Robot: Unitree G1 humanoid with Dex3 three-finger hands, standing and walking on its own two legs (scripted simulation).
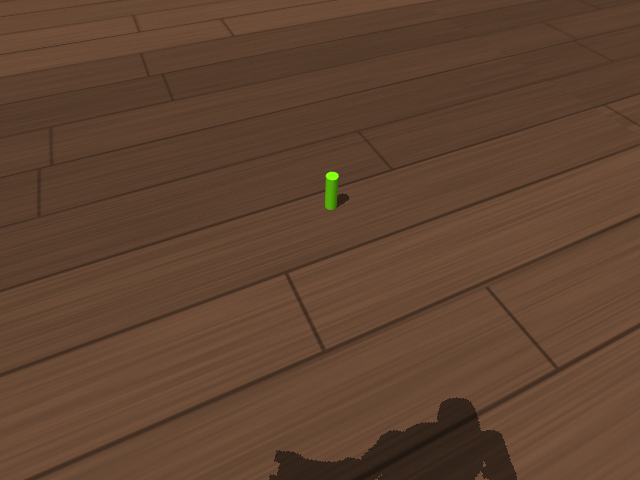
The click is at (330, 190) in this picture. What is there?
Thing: slim round
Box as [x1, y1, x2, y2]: [325, 172, 338, 209]
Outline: 328,172 326,174 325,183 325,207 328,209 333,209 336,206 338,175 335,172
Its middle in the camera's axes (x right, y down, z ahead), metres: +0.07 -0.19 +1.70
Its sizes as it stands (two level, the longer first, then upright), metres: 0.055 0.055 0.176
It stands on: the floor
